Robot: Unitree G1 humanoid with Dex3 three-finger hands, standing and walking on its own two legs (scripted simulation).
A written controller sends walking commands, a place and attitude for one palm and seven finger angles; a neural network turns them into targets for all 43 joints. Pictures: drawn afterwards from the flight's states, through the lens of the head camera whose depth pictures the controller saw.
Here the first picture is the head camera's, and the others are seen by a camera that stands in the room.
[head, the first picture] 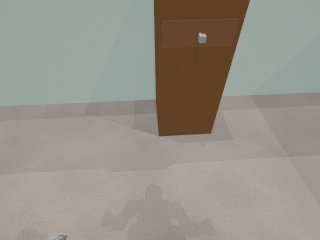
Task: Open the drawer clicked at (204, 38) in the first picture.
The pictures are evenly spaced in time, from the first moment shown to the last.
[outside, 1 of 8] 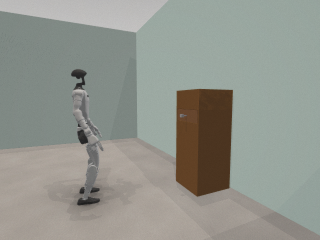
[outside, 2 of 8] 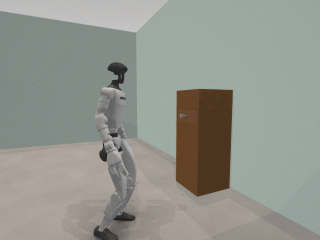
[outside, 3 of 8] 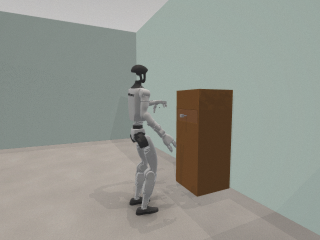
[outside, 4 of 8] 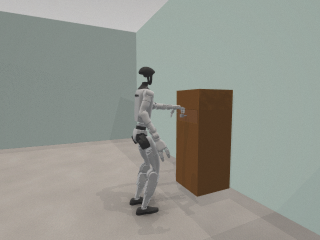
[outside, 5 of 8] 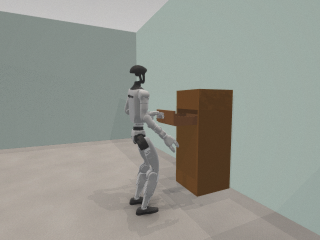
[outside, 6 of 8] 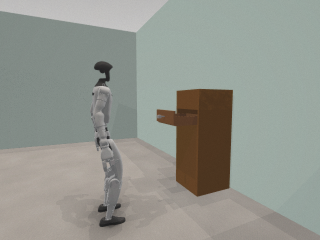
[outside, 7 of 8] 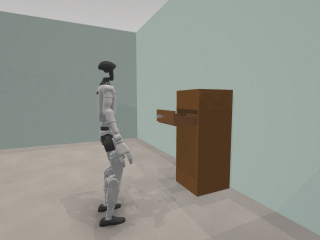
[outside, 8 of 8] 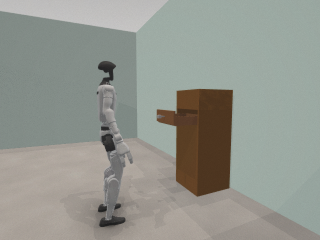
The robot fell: no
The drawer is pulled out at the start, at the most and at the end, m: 0.00 0.30 0.27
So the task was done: yes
